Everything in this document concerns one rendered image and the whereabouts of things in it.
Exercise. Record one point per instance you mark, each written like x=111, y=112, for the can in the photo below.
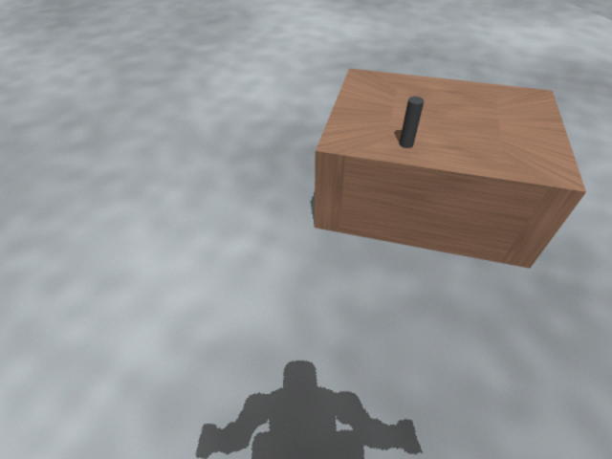
x=411, y=121

